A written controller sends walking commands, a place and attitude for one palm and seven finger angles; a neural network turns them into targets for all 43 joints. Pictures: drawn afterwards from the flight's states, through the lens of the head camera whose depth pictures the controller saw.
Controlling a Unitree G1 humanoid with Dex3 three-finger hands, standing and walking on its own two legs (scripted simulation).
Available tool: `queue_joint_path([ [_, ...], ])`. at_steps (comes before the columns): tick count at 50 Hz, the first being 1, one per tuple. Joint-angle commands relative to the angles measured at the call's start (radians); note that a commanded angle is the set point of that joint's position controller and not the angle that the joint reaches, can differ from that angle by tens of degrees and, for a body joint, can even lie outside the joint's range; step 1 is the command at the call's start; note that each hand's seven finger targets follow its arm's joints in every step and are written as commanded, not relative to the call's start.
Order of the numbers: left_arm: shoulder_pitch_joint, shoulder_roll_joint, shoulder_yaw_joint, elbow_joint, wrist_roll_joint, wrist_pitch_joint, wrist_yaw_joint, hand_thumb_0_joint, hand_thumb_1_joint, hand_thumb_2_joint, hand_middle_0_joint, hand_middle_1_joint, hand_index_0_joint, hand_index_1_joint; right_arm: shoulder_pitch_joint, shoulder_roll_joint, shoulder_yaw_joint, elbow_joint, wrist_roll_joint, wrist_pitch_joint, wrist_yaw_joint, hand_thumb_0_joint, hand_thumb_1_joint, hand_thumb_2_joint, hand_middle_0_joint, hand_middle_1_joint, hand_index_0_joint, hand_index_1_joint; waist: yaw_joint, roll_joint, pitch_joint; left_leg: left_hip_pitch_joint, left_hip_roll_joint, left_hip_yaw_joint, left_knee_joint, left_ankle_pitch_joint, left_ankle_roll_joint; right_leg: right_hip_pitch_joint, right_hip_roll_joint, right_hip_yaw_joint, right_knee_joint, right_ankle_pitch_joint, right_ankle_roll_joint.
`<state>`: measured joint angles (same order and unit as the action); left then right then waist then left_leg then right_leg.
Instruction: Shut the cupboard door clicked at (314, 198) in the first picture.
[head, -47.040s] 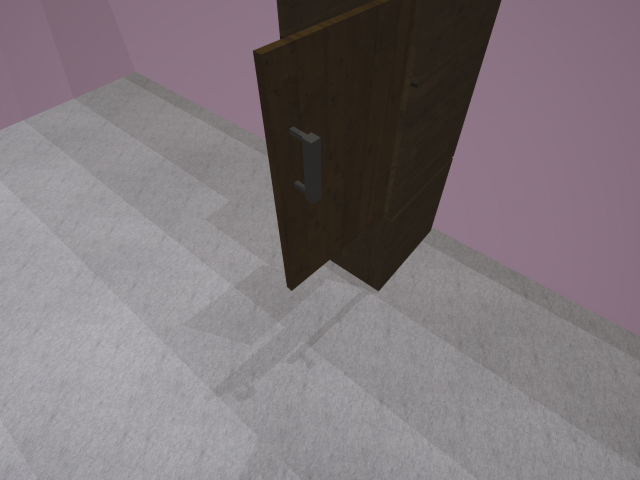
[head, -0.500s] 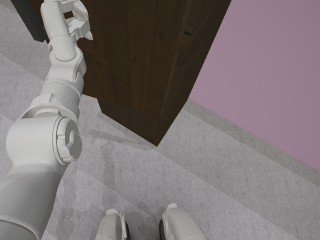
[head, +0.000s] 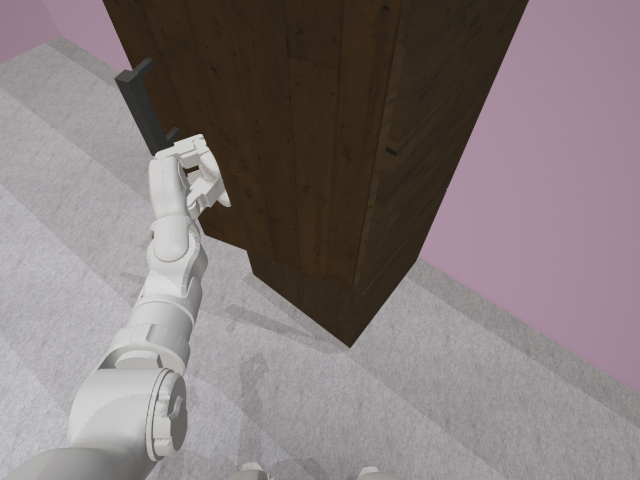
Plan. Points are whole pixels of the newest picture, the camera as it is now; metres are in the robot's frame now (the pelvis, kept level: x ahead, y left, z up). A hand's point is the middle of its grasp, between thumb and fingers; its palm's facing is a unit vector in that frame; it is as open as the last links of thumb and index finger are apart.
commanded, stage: pull the fist back off the door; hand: left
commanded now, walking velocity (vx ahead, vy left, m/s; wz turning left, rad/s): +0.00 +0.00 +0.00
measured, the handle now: (154, 110) +0.62 +0.22 +0.09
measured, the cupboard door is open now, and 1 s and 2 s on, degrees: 16 16 16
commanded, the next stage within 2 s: draw the hand back to the body in 0.08 s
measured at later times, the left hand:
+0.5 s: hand (165, 209) +0.40 +0.16 +0.12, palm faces +0.18 -0.98 -0.01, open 3.1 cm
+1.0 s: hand (32, 318) +0.27 +0.23 +0.16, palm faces +0.24 -0.94 -0.25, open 3.4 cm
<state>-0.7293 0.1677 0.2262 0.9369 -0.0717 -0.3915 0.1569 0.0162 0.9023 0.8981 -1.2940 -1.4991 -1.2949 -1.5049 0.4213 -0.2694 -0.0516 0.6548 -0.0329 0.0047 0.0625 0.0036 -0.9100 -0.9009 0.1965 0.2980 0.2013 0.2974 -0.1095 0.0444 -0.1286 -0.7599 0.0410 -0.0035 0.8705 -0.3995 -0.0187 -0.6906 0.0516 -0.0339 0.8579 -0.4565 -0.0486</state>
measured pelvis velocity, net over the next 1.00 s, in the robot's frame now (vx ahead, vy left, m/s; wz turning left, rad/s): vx -0.01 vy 0.02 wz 0.01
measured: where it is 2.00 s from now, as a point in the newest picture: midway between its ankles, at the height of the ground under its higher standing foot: outside the picture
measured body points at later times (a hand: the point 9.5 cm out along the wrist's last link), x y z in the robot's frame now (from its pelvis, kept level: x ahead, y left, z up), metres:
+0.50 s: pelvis -0.01 +0.00 +0.02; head +0.02 -0.02 +0.46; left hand +0.39 +0.21 +0.13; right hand +0.05 -0.25 -0.12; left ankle +0.01 +0.13 -0.69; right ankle -0.03 -0.09 -0.69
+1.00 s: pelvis -0.01 +0.02 +0.04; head -0.03 +0.01 +0.49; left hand +0.25 +0.28 +0.17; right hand +0.18 -0.19 -0.03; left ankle +0.00 +0.13 -0.69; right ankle -0.03 -0.09 -0.69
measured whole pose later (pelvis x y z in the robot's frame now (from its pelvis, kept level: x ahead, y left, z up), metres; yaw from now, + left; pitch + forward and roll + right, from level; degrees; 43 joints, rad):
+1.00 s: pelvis -0.01 +0.02 +0.04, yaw +0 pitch -2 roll +0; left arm 0.08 0.29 0.12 0.01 -0.07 -0.08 0.07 0.01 0.90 0.90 -0.98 -1.15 -0.98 -1.16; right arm 0.17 -0.22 0.05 0.57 0.05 0.00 -0.08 0.01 -0.91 -0.90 0.20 0.30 0.20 0.30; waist 0.03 0.05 -0.02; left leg -0.22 0.00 0.02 0.49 -0.24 0.02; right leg -0.16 0.01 -0.01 0.48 -0.29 -0.01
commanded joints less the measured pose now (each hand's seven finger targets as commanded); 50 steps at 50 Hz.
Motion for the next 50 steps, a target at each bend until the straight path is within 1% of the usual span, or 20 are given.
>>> queue_joint_path([
  [1,-0.531,0.067,-0.079,-0.28,0.021,-0.084,0.02,0.0,0.9,0.9,-1.3,-1.5,-1.3,-1.5,0.082,-0.104,-0.036,-0.044,0.005,-0.03,-0.01,0.0,-0.9,-0.9,0.2,0.3,0.2,0.3,-0.061,-0.011,-0.374,0.339,-0.048,0.015,-0.012,0.37,0.055,0.114,-0.006,0.025,-0.096,0.573,0.053],
  [2,-0.534,0.106,-0.053,-0.256,0.034,-0.082,0.032,0.0,0.9,0.9,-1.3,-1.5,-1.3,-1.5,0.077,-0.106,-0.037,-0.034,0.005,-0.027,-0.013,0.0,-0.9,-0.9,0.2,0.3,0.2,0.3,-0.054,-0.014,-0.364,0.323,-0.049,0.015,-0.013,0.353,0.054,0.121,-0.011,0.031,-0.095,0.564,0.053],
  [5,-0.569,0.135,-0.028,-0.208,0.048,-0.069,0.056,0.0,0.9,0.9,-1.3,-1.5,-1.3,-1.5,0.047,-0.101,-0.027,-0.032,0.005,-0.025,-0.024,0.0,-0.9,-0.9,0.2,0.3,0.2,0.3,-0.052,-0.035,-0.36,0.295,-0.055,0.021,-0.018,0.322,0.054,0.136,-0.022,0.039,-0.092,0.552,0.057],
  [6,-0.552,0.157,0.0,-0.175,0.049,-0.063,0.062,0.0,0.9,0.9,-1.3,-1.5,-1.3,-1.5,0.041,-0.099,-0.024,-0.034,0.004,-0.022,-0.026,0.0,-0.9,-0.9,0.2,0.3,0.2,0.3,-0.038,-0.044,-0.355,0.274,-0.058,0.022,-0.023,0.314,0.052,0.15,-0.024,0.043,-0.092,0.551,0.057],
  [10,-0.54,0.165,0.015,-0.101,0.044,-0.053,0.059,0.0,0.9,0.9,-1.3,-1.5,-1.3,-1.5,0.013,-0.097,-0.011,-0.047,0.003,-0.019,-0.034,0.0,-0.9,-0.9,0.2,0.3,0.2,0.3,-0.033,-0.068,-0.352,0.235,-0.062,0.026,-0.03,0.276,0.052,0.167,-0.029,0.05,-0.099,0.528,0.059],
  [13,-0.376,0.244,0.099,-0.153,0.026,-0.054,0.031,0.0,0.9,0.9,-1.3,-1.5,-1.3,-1.5,-0.002,-0.105,-0.01,-0.097,0.007,-0.012,-0.037,0.0,-0.9,-0.9,0.2,0.3,0.2,0.3,0.038,-0.082,-0.436,0.248,-0.069,0.038,-0.056,0.315,0.054,0.293,-0.03,0.061,-0.099,0.602,0.056],
  [16,-0.263,0.232,0.085,-0.275,0.002,-0.04,-0.019,0.0,0.9,0.9,-1.3,-1.5,-1.3,-1.5,-0.022,-0.097,-0.007,-0.135,0.023,-0.01,-0.04,0.0,-0.9,-0.9,0.2,0.3,0.2,0.3,0.067,-0.11,-0.464,0.264,-0.07,0.054,-0.081,0.344,0.054,0.386,-0.035,0.064,-0.112,0.706,0.064],
  [18,-0.179,0.209,0.061,-0.338,-0.018,-0.016,-0.053,0.0,0.9,0.9,-1.3,-1.5,-1.3,-1.5,-0.03,-0.1,-0.008,-0.151,0.035,-0.008,-0.043,0.0,-0.9,-0.9,0.2,0.3,0.2,0.3,0.07,-0.125,-0.424,0.284,-0.067,0.058,-0.103,0.352,0.055,0.408,-0.033,0.058,-0.133,0.733,0.067],
  [22,-0.127,0.137,-0.019,-0.479,-0.074,0.045,-0.109,0.0,0.9,0.9,-1.3,-1.5,-1.3,-1.5,-0.073,-0.099,-0.009,-0.156,0.063,-0.019,-0.061,0.0,-0.9,-0.9,0.2,0.3,0.2,0.3,0.045,-0.141,-0.28,0.343,-0.056,0.054,-0.15,0.271,0.061,0.346,-0.027,0.049,-0.221,0.581,0.074],
  [25,-0.135,0.137,-0.049,-0.568,-0.096,0.072,-0.128,0.0,0.9,0.9,-1.3,-1.5,-1.3,-1.5,-0.111,-0.096,-0.002,-0.144,0.073,-0.038,-0.082,0.0,-0.9,-0.9,0.2,0.3,0.2,0.3,0.04,-0.07,-0.211,0.393,-0.054,0.046,-0.181,0.219,0.065,0.305,-0.024,0.051,-0.27,0.429,0.063],
  [27,-0.12,0.134,-0.067,-0.644,-0.095,0.075,-0.132,0.0,0.9,0.9,-1.3,-1.5,-1.3,-1.5,-0.138,-0.09,0.003,-0.147,0.075,-0.053,-0.09,0.0,-0.9,-0.9,0.2,0.3,0.2,0.3,0.047,-0.037,-0.204,0.429,-0.052,0.036,-0.2,0.209,0.065,0.298,-0.021,0.043,-0.278,0.374,0.054],
  [29,-0.041,0.152,-0.051,-0.707,-0.095,0.079,-0.127,0.0,0.9,0.9,-1.3,-1.5,-1.3,-1.5,-0.164,-0.086,0.009,-0.151,0.077,-0.071,-0.096,0.0,-0.9,-0.9,0.2,0.3,0.2,0.3,0.074,0.022,-0.224,0.466,-0.052,0.03,-0.215,0.22,0.062,0.305,-0.019,0.032,-0.273,0.357,0.045],
  [32,0.07,0.18,-0.027,-0.761,-0.101,0.106,-0.127,0.0,0.9,0.9,-1.245,-1.44,-1.245,-1.44,-0.209,-0.084,0.018,-0.162,0.079,-0.087,-0.102,0.0,-0.9,-0.9,0.2,0.3,0.2,0.3,0.099,-0.001,-0.203,0.475,-0.05,0.027,-0.245,0.224,0.058,0.333,-0.02,0.022,-0.28,0.346,0.039],
  [33,0.117,0.221,0.011,-0.772,-0.106,0.121,-0.127,0.0,0.9,0.9,-1.217,-1.41,-1.217,-1.41,-0.216,-0.09,0.019,-0.167,0.08,-0.088,-0.104,0.0,-0.9,-0.9,0.2,0.3,0.2,0.3,0.116,-0.021,-0.204,0.471,-0.05,0.027,-0.255,0.224,0.058,0.357,-0.021,0.024,-0.285,0.342,0.04],
  [35,0.172,0.198,-0.005,-0.82,-0.112,0.16,-0.135,0.0,0.9,0.9,-1.163,-1.35,-1.163,-1.35,-0.258,-0.082,0.028,-0.186,0.088,-0.092,-0.107,0.0,-0.9,-0.9,0.2,0.3,0.2,0.3,0.126,-0.019,-0.179,0.479,-0.048,0.027,-0.279,0.222,0.054,0.367,-0.024,0.014,-0.291,0.333,0.037],
  [36,0.23,0.232,-0.094,-0.903,-0.022,0.157,-0.115,0.0,0.9,0.9,-1.135,-1.32,-1.135,-1.32,-0.267,-0.065,0.026,-0.197,0.086,-0.066,-0.118,0.0,-0.9,-0.9,0.2,0.3,0.2,0.3,0.096,-0.051,-0.142,0.524,-0.051,0.03,-0.322,0.222,0.055,0.38,-0.042,0.048,-0.346,0.341,0.047],
  [38,0.345,0.253,-0.047,-0.936,-0.024,0.184,-0.097,0.0,0.9,0.9,-1.08,-1.26,-1.08,-1.26,-0.29,-0.07,0.028,-0.213,0.086,-0.052,-0.133,0.0,-0.9,-0.9,0.2,0.3,0.2,0.3,0.111,-0.058,-0.108,0.537,-0.048,0.03,-0.348,0.237,0.058,0.414,-0.044,0.042,-0.377,0.35,0.048],
  [43,0.488,0.249,-0.054,-1.042,-0.013,0.232,-0.09,0.0,0.9,0.9,-0.943,-1.11,-0.943,-1.11,-0.34,-0.064,0.047,-0.225,0.084,-0.032,-0.146,0.0,-0.9,-0.9,0.2,0.3,0.2,0.3,0.114,-0.076,-0.001,0.594,-0.037,0.024,-0.422,0.23,0.058,0.44,-0.037,0.026,-0.451,0.306,0.045],
  [46,0.502,0.25,-0.054,-1.137,-0.003,0.245,-0.081,0.0,0.9,0.9,-0.86,-1.02,-0.86,-1.02,-0.356,-0.057,0.059,-0.227,0.079,-0.037,-0.148,0.0,-0.9,-0.9,0.2,0.3,0.2,0.3,0.112,0.004,0.02,0.642,-0.033,0.014,-0.461,0.222,0.051,0.454,-0.035,0.017,-0.476,0.281,0.038],
  [50,0.587,0.281,-0.017,-1.278,0.004,0.25,-0.063,0.0,0.9,0.9,-0.75,-0.9,-0.75,-0.9,-0.363,-0.054,0.067,-0.223,0.067,-0.059,-0.149,0.0,-0.9,-0.9,0.2,0.3,0.2,0.3,0.124,0.069,-0.025,0.703,-0.031,0.002,-0.491,0.274,0.045,0.511,-0.036,0.007,-0.491,0.32,0.031],
])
